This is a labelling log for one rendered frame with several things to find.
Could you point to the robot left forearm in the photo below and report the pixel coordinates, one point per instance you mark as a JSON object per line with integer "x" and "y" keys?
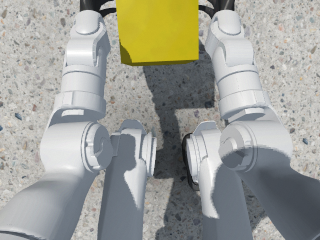
{"x": 81, "y": 97}

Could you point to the robot shin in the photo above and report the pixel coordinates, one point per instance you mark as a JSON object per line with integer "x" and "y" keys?
{"x": 205, "y": 125}
{"x": 115, "y": 136}

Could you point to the carton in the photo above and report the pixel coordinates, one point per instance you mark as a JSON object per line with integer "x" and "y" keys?
{"x": 158, "y": 32}

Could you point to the robot right forearm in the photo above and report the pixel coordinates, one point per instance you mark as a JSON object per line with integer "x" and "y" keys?
{"x": 236, "y": 74}

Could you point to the robot left hand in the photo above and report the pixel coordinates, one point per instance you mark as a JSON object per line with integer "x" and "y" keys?
{"x": 95, "y": 5}

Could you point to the right robot shin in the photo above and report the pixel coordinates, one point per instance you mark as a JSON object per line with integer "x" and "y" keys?
{"x": 205, "y": 125}

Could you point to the left robot upper arm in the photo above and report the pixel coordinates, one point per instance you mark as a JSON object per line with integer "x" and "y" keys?
{"x": 72, "y": 154}

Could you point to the right robot upper arm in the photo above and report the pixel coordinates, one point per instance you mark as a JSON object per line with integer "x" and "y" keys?
{"x": 260, "y": 151}

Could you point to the left robot shin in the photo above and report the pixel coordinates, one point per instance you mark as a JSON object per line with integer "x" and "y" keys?
{"x": 115, "y": 136}

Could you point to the robot right hand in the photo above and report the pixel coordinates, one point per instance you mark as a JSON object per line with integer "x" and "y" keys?
{"x": 218, "y": 5}

